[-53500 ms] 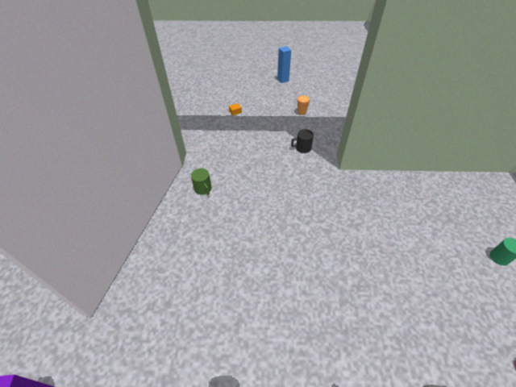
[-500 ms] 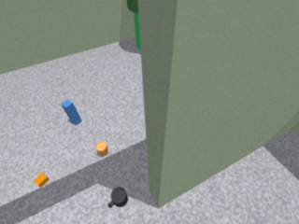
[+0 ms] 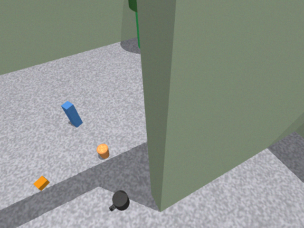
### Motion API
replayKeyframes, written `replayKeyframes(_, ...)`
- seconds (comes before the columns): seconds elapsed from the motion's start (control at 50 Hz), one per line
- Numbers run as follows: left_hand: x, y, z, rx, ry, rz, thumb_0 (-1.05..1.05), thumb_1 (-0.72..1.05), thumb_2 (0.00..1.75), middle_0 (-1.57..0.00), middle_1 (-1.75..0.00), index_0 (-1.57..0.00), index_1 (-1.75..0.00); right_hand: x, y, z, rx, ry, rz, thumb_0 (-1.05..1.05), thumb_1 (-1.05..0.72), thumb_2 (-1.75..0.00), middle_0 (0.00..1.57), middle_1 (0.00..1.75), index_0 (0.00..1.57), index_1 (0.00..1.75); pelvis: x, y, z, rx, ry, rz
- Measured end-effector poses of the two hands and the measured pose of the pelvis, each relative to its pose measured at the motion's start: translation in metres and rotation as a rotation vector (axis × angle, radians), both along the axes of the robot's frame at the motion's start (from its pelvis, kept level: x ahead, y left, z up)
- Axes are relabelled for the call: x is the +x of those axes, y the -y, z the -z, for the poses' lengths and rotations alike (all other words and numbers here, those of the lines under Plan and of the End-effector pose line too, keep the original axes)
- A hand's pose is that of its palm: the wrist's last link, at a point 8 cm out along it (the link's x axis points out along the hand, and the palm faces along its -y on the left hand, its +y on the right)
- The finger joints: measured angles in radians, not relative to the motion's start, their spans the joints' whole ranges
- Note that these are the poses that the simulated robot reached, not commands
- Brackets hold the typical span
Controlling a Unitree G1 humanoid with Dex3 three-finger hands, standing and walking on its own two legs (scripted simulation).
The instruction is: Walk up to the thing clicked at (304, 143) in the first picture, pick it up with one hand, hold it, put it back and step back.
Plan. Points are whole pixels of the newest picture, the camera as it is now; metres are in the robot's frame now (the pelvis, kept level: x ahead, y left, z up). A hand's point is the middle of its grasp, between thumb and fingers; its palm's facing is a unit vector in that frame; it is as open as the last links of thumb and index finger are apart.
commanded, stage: stand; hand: left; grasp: from above
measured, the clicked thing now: (118, 202) +0.35 +0.24 -0.73
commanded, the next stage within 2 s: step back in 0.14 s
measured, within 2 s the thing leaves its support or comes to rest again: neither
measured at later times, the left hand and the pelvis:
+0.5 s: hand out of the picture +0.10 +0.30 -0.18, palm faces +0.00 -0.92 -0.39, open 7.4 cm; pelvis -0.06 +0.03 -0.03, yaw +0 degrees
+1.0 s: hand out of the picture -0.03 +0.28 -0.15, palm faces -0.03 -0.92 -0.40, open 7.4 cm; pelvis -0.16 +0.03 -0.02, yaw -2 degrees
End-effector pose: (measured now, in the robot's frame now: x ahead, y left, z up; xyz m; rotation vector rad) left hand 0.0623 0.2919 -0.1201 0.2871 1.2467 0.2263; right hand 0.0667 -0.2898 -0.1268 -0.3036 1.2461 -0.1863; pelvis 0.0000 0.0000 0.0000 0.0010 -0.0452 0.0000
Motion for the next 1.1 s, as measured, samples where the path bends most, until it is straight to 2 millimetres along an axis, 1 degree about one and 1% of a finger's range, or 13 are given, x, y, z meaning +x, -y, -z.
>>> replayKeyframes(0.16,0.003,0.001,0.000,0.000,0.005,-0.001,0.01,0.90,0.90,-0.20,-0.30,-0.20,-0.30,0.001,0.003,0.000,0.004,0.000,0.005,0.01,-0.91,-0.90,0.20,0.30,0.21,0.30,0.001,0.002,0.000,-0.001,-0.005,0.001)
replayKeyframes(0.26,0.006,-0.010,0.002,0.024,0.025,-0.008,0.01,0.90,0.90,-0.20,-0.30,-0.20,-0.30,0.002,0.011,0.003,-0.011,0.012,0.019,0.01,-0.91,-0.90,0.20,0.30,0.21,0.30,-0.015,0.000,0.008,-0.011,-0.015,-0.004)
replayKeyframes(0.32,0.008,-0.021,0.005,0.041,0.042,0.009,0.01,0.90,0.90,-0.20,-0.30,-0.20,-0.30,-0.002,0.015,0.003,-0.037,0.015,0.017,0.01,-0.91,-0.90,0.20,0.30,0.21,0.30,-0.026,-0.006,0.013,-0.011,-0.015,-0.007)
replayKeyframes(0.38,0.014,-0.034,0.010,0.052,0.064,0.040,0.01,0.90,0.90,-0.20,-0.30,-0.20,-0.30,-0.014,0.014,0.001,-0.064,0.016,0.023,0.01,-0.91,-0.90,0.20,0.30,0.21,0.30,-0.035,-0.017,0.020,-0.001,-0.017,-0.006)
replayKeyframes(0.44,0.025,-0.049,0.020,0.055,0.102,0.057,0.01,0.90,0.90,-0.20,-0.30,-0.20,-0.30,-0.033,0.009,0.003,-0.098,0.004,0.021,0.01,-0.91,-0.90,0.20,0.30,0.21,0.30,-0.044,-0.029,0.030,-0.006,-0.026,-0.008)
replayKeyframes(0.52,0.027,-0.053,0.020,0.060,0.124,0.068,0.01,0.90,0.90,-0.20,-0.30,-0.20,-0.30,-0.063,-0.002,-0.002,-0.104,-0.049,0.015,0.01,-0.91,-0.90,0.20,0.30,0.21,0.30,-0.059,-0.032,0.025,-0.012,-0.027,-0.006)
replayKeyframes(0.58,0.015,-0.050,0.019,0.050,0.108,0.090,0.01,0.90,0.90,-0.20,-0.30,-0.20,-0.30,-0.078,-0.007,-0.004,-0.106,-0.051,0.026,0.01,-0.91,-0.90,0.20,0.30,0.21,0.30,-0.069,-0.033,0.021,-0.014,-0.035,0.013)
replayKeyframes(0.66,-0.009,-0.044,0.019,0.045,0.063,0.119,0.01,0.90,0.90,-0.20,-0.30,-0.20,-0.30,-0.090,-0.010,-0.002,-0.093,-0.005,0.042,0.01,-0.91,-0.90,0.20,0.30,0.21,0.30,-0.082,-0.032,0.020,-0.014,-0.032,0.042)
replayKeyframes(0.78,-0.047,-0.030,0.021,0.060,0.045,0.135,0.01,0.90,0.90,-0.20,-0.30,-0.20,-0.30,-0.108,0.000,0.018,-0.056,0.043,0.056,0.01,-0.90,-0.90,0.20,0.30,0.21,0.30,-0.108,-0.021,0.032,-0.020,-0.015,0.073)
replayKeyframes(0.82,-0.063,-0.024,0.016,0.056,0.043,0.137,0.01,0.90,0.90,-0.20,-0.30,-0.20,-0.30,-0.114,0.002,0.021,-0.044,0.044,0.070,0.01,-0.91,-0.90,0.20,0.30,0.21,0.30,-0.117,-0.019,0.030,-0.031,-0.006,0.065)
replayKeyframes(0.88,-0.083,-0.021,0.007,0.050,0.053,0.117,0.01,0.90,0.90,-0.20,-0.30,-0.20,-0.30,-0.124,0.002,0.016,-0.035,0.042,0.072,0.01,-0.91,-0.90,0.20,0.30,0.21,0.30,-0.129,-0.019,0.023,0.005,-0.005,0.069)
replayKeyframes(1.0,-0.103,-0.031,-0.004,0.066,0.119,0.096,0.01,0.90,0.90,-0.21,-0.30,-0.20,-0.30,-0.149,-0.001,0.009,-0.060,0.028,0.021,0.01,-0.91,-0.90,0.20,0.30,0.21,0.30,-0.156,-0.028,0.019,0.009,-0.018,0.037)
replayKeyframes(1.1,-0.118,-0.053,0.008,0.058,0.181,0.089,0.01,0.90,0.90,-0.21,-0.30,-0.20,-0.30,-0.171,-0.012,0.008,-0.100,0.027,-0.022,0.01,-0.91,-0.90,0.20,0.30,0.21,0.30,-0.185,-0.042,0.031,0.001,-0.012,-0.001)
